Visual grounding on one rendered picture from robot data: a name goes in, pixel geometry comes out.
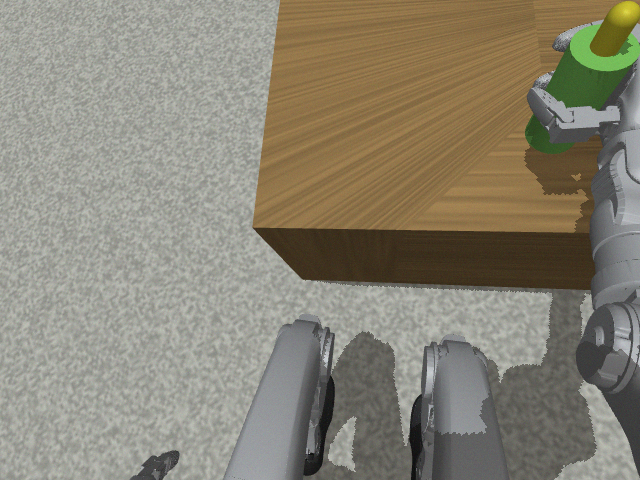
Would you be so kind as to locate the left robot foot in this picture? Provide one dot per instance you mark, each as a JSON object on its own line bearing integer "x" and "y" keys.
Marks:
{"x": 313, "y": 461}

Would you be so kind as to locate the right robot hand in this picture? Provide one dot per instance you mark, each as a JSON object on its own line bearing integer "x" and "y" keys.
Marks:
{"x": 620, "y": 112}

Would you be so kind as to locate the left robot hand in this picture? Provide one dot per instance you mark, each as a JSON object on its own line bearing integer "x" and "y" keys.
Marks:
{"x": 155, "y": 468}

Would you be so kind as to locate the bottle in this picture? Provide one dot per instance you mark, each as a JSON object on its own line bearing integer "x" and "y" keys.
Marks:
{"x": 595, "y": 61}

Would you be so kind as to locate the right robot arm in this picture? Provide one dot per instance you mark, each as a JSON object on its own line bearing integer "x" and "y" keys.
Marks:
{"x": 608, "y": 354}

